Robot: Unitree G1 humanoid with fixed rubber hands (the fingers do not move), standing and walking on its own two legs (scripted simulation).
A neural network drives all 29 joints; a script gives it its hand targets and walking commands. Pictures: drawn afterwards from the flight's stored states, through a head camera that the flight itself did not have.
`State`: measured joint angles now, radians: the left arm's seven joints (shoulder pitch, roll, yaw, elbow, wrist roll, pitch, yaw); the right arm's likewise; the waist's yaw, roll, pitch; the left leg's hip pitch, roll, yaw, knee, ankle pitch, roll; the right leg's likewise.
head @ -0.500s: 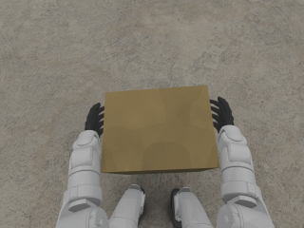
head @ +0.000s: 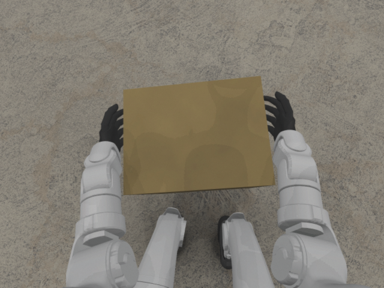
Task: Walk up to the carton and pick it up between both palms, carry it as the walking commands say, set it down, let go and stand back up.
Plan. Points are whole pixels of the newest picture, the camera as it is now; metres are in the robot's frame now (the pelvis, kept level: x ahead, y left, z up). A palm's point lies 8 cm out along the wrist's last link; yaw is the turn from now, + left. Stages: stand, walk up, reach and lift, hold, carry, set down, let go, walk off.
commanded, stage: set down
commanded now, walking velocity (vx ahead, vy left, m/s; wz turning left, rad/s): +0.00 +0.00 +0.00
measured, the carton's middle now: (198, 148) +0.40 +0.04 -0.17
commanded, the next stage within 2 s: none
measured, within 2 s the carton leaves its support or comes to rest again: neither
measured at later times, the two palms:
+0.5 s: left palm (125, 141) +0.40 +0.22 -0.17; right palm (269, 131) +0.45 -0.13 -0.16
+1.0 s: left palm (134, 140) +0.43 +0.23 -0.26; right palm (258, 132) +0.48 -0.13 -0.25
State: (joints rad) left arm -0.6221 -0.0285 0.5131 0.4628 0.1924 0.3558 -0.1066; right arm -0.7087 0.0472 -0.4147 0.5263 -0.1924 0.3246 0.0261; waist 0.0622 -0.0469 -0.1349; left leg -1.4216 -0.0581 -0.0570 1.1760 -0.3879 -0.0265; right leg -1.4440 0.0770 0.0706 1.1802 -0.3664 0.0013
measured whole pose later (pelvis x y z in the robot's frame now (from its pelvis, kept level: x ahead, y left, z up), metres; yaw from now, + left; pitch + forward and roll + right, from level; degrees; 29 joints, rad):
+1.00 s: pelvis -0.04 +0.00 -0.15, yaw +0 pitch +45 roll +1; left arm -1.00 0.12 0.47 0.66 0.09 0.34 -0.02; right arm -1.11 -0.13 -0.38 0.76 -0.08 0.29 -0.05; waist 0.06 -0.05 -0.05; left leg -2.02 -0.09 -0.05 1.73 -0.49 -0.05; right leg -2.04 0.12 0.07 1.72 -0.46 0.04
